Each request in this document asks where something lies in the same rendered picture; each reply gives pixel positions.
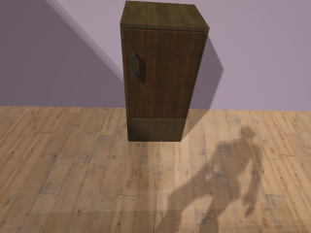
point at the cupboard door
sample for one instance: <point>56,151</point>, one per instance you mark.
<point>166,63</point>

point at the handle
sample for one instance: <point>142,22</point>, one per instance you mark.
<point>133,65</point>

